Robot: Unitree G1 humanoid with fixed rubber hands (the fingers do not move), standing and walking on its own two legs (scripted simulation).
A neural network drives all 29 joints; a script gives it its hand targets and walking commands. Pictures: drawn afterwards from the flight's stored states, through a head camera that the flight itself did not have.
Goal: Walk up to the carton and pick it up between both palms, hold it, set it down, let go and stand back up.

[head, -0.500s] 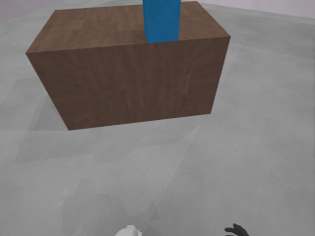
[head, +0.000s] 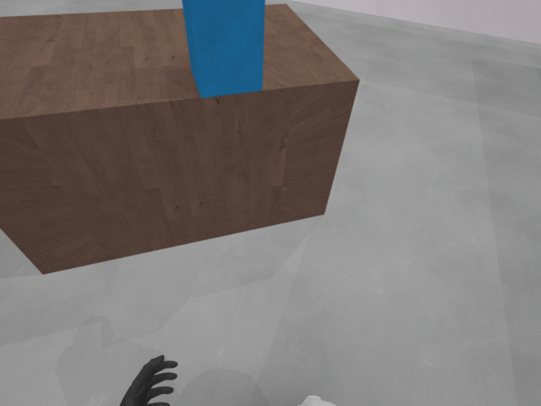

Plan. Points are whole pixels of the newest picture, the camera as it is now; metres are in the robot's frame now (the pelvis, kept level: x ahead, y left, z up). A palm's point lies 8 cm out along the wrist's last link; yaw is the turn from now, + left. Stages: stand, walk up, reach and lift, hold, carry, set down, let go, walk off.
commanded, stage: walk up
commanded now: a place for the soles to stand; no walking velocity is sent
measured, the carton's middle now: (223, 38) +1.07 +0.09 +0.08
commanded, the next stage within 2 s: none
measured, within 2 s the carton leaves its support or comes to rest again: neither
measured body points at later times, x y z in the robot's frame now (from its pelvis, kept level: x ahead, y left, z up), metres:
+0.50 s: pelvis +0.19 +0.05 -0.01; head +0.20 +0.05 +0.44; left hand +0.22 +0.30 -0.14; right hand +0.37 -0.14 -0.10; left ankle +0.27 +0.15 -0.72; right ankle +0.12 -0.10 -0.69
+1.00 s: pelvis +0.35 +0.03 +0.00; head +0.37 +0.01 +0.44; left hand +0.49 +0.23 -0.10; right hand +0.41 -0.21 -0.15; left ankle +0.31 +0.15 -0.65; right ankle +0.40 -0.07 -0.72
